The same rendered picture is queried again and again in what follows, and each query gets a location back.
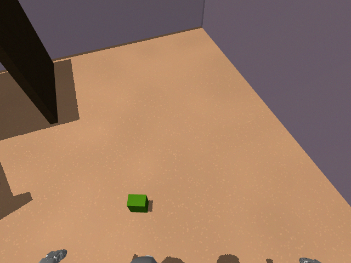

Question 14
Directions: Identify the carton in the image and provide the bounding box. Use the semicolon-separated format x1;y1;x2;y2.
127;194;149;213

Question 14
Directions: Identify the left robot hand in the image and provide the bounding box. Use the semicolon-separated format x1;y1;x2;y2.
39;249;67;263

